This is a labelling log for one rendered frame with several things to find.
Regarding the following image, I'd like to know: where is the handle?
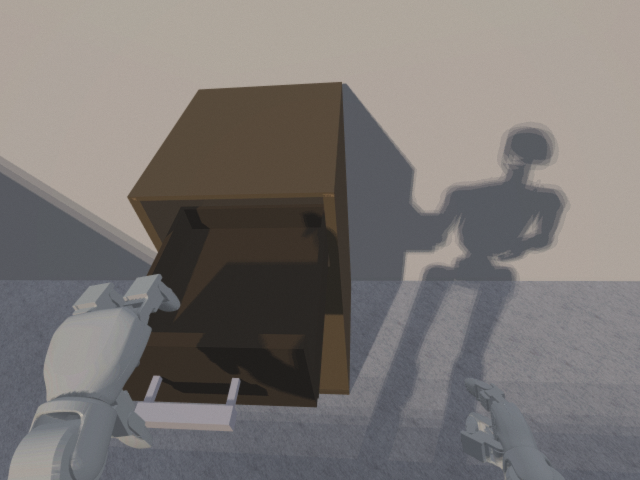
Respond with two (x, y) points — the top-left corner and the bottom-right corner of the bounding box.
(134, 376), (241, 432)

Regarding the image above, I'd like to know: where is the cabinet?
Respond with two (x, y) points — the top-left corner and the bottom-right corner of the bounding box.
(127, 82), (351, 395)

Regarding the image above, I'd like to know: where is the right robot hand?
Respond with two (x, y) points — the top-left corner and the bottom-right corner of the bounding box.
(460, 378), (538, 470)

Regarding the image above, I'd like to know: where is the drawer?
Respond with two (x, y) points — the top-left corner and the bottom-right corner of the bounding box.
(123, 204), (329, 407)

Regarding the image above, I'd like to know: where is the left robot hand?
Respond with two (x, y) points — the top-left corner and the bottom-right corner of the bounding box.
(44, 274), (180, 449)

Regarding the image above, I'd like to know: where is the robot left forearm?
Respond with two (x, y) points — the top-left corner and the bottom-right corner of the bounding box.
(8, 397), (117, 480)

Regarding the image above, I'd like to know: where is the robot right forearm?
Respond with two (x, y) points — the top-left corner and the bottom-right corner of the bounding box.
(503, 446), (565, 480)

